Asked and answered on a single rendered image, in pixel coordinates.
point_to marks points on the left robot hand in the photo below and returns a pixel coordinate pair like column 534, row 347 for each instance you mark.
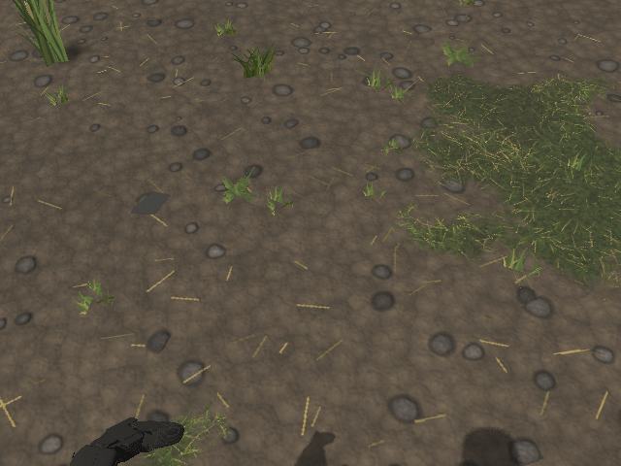
column 125, row 440

